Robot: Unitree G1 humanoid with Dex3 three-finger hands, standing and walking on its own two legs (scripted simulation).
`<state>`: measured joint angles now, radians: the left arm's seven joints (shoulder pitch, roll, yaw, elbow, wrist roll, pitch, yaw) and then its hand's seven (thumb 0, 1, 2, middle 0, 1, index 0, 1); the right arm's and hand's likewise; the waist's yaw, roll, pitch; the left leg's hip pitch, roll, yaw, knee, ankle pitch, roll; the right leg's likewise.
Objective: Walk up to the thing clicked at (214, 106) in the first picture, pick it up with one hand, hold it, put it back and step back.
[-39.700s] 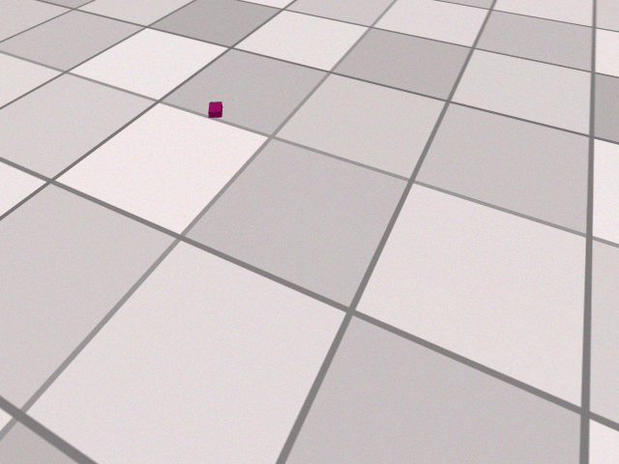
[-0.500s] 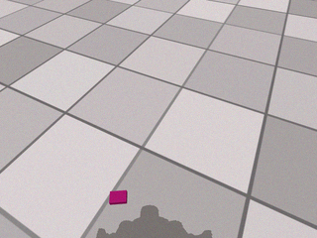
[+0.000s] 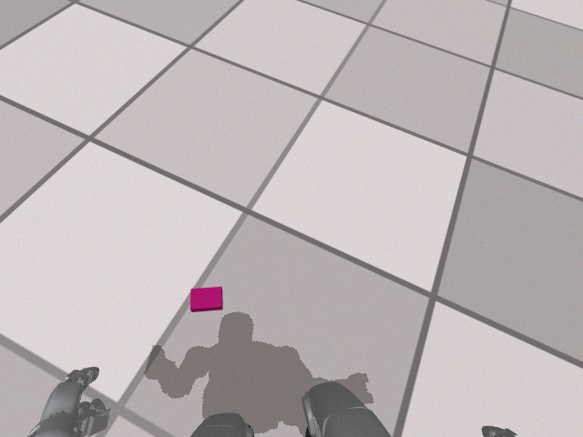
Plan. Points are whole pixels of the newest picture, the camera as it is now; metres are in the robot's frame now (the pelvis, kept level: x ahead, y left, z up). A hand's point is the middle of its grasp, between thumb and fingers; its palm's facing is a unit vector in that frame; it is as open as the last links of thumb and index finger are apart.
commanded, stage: step back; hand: left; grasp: from above
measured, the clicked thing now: (206, 299) +0.52 +0.22 -0.75
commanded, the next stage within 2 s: none
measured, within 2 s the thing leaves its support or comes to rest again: neither
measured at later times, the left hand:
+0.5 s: hand out of the picture +0.01 +0.25 -0.14, palm faces -0.05 -0.92 -0.39, open 7.4 cm
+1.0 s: hand out of the picture -0.15 +0.27 -0.16, palm faces -0.09 -0.92 -0.39, open 7.4 cm
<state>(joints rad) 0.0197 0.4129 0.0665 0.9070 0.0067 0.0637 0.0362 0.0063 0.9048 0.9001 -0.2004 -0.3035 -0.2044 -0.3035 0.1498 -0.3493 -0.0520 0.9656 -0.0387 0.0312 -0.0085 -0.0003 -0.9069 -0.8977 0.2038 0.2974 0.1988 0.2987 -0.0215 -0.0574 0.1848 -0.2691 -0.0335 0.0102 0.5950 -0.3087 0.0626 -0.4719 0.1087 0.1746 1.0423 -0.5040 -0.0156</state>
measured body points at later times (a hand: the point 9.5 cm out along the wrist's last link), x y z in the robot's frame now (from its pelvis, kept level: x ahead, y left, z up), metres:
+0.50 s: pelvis -0.11 +0.00 +0.00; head -0.06 -0.01 +0.45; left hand +0.01 +0.30 -0.11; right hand -0.03 -0.32 -0.12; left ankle -0.12 +0.11 -0.67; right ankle -0.08 -0.12 -0.73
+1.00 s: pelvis -0.26 +0.00 -0.01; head -0.20 +0.02 +0.44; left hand -0.14 +0.32 -0.13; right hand -0.16 -0.32 -0.10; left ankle -0.16 +0.11 -0.73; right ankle -0.32 -0.15 -0.69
